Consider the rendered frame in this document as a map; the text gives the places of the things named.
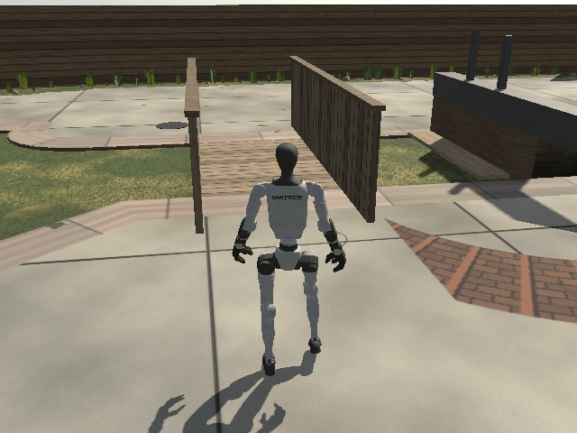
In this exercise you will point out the robot right hand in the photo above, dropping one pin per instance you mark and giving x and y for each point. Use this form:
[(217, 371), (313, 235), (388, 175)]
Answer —
[(336, 258)]

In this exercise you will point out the robot left thigh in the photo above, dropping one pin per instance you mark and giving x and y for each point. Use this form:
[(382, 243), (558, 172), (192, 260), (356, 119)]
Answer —
[(266, 265)]

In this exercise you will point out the robot left upper arm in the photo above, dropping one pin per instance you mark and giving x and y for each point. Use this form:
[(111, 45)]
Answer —
[(258, 192)]

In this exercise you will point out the robot left foot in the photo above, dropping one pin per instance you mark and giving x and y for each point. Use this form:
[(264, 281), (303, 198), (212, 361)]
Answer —
[(269, 368)]

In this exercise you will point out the robot left forearm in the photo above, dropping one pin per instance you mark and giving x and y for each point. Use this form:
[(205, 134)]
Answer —
[(242, 237)]

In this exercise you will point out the robot right forearm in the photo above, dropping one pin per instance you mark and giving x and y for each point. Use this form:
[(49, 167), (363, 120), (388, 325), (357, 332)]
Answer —
[(333, 240)]

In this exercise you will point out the robot left hand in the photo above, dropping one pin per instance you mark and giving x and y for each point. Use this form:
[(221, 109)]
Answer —
[(245, 250)]

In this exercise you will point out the robot right upper arm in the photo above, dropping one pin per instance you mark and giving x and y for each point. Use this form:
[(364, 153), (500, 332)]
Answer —
[(315, 190)]

